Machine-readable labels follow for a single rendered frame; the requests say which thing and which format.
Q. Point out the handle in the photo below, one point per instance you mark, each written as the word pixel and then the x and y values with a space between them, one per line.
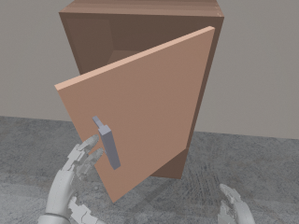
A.
pixel 108 142

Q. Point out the cupboard door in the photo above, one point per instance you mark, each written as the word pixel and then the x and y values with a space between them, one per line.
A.
pixel 148 102

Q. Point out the right robot hand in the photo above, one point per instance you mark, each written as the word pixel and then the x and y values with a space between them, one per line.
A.
pixel 238 211

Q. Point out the robot left forearm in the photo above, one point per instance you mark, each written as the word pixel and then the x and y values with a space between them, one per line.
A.
pixel 50 218

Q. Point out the left robot hand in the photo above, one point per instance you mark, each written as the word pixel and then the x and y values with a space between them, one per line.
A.
pixel 69 180

